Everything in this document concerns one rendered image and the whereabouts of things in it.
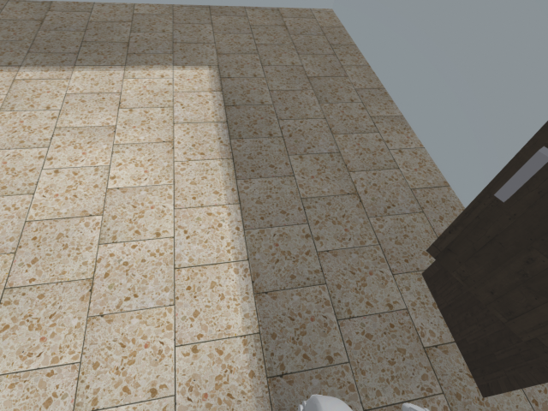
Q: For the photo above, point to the handle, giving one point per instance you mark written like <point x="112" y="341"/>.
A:
<point x="532" y="166"/>

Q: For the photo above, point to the cupboard door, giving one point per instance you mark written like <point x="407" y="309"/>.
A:
<point x="499" y="250"/>

